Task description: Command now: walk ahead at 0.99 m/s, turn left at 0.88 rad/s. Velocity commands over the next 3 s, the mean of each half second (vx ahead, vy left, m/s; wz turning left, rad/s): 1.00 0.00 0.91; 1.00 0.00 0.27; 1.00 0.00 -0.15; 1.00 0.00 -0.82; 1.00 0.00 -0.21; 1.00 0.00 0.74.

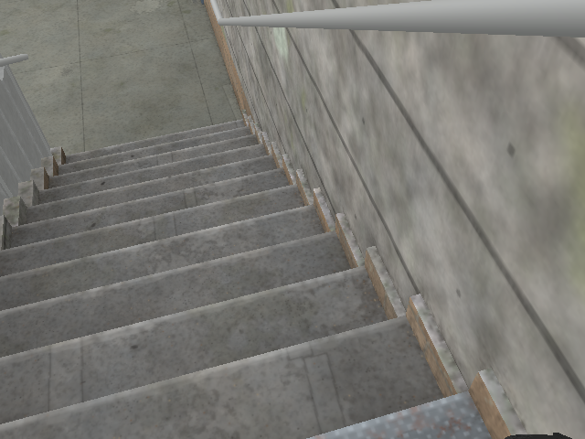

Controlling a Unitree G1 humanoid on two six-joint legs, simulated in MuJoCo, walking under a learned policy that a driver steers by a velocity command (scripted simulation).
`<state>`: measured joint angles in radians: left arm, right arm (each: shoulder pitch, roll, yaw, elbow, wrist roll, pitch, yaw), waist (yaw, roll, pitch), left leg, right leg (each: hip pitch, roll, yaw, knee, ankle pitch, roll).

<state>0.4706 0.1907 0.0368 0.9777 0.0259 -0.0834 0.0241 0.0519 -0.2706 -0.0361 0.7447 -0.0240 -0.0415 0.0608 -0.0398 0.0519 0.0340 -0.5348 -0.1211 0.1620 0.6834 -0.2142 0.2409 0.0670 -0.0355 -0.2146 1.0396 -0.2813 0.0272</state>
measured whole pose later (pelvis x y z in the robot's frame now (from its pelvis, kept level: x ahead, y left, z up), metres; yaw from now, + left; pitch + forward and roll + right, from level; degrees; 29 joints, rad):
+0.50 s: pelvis +0.46 +0.01 +0.01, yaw +29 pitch -1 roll -3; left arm 0.31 0.33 0.08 0.85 0.00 -0.16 0.05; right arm 0.20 -0.35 -0.07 0.82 -0.04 -0.05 0.01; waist 0.03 0.04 0.01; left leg -0.39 -0.12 -0.12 1.16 -0.40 0.10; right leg -0.30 0.04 0.02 0.73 -0.07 0.09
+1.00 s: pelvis +0.89 +0.19 -0.32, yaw +33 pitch -3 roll +4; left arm 0.40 0.28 0.06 0.96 0.01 -0.08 -0.01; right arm 0.44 -0.23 -0.07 1.06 -0.01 -0.03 -0.02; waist 0.10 0.00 -0.02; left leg -0.38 -0.14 -0.02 1.86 -0.74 0.14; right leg -0.41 -0.01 0.02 0.88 -0.22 -0.06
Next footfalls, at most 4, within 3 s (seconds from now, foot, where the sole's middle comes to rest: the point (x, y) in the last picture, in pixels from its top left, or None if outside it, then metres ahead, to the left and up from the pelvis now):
0.38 right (360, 406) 0.54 -0.11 -0.75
0.70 left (239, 391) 0.65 0.18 -0.90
0.96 right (255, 308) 1.00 0.15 -1.07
1.28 left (184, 282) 1.22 0.43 -1.24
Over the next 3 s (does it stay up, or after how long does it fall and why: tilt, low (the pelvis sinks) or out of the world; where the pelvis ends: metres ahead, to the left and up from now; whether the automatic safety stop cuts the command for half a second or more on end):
stays up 2.68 0.56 -1.32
